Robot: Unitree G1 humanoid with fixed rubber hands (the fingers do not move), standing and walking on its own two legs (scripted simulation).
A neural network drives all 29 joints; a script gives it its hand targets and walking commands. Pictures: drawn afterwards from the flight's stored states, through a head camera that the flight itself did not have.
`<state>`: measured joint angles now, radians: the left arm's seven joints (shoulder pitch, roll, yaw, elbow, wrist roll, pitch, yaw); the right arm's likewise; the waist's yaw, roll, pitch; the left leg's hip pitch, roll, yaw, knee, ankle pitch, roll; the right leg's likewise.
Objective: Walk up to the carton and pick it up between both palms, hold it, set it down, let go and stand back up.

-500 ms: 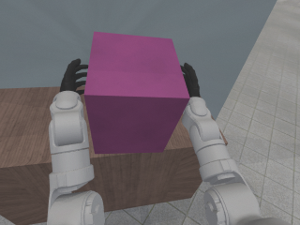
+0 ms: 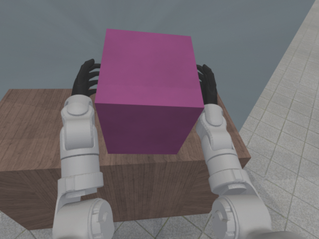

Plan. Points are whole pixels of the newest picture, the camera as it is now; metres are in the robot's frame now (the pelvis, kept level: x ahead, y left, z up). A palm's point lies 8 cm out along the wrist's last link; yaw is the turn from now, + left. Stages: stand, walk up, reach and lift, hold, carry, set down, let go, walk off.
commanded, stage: set down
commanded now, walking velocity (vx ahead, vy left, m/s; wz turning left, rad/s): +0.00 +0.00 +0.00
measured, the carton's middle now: (146, 99) +0.41 +0.01 +0.14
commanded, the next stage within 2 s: none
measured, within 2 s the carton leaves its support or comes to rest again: neither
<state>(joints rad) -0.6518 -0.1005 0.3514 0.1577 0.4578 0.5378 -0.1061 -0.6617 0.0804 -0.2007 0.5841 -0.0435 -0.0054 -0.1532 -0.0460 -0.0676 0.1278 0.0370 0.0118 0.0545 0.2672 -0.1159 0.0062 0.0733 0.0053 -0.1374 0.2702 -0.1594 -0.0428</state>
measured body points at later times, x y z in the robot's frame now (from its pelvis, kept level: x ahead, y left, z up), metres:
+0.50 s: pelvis +0.02 +0.01 +0.00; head +0.01 +0.03 +0.45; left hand +0.41 +0.15 +0.15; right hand +0.40 -0.14 +0.15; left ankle +0.04 +0.12 -0.75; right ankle +0.01 -0.08 -0.75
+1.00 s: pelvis +0.03 +0.00 +0.00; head +0.03 +0.02 +0.45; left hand +0.43 +0.13 +0.11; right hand +0.42 -0.16 +0.13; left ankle +0.04 +0.12 -0.75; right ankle +0.01 -0.08 -0.75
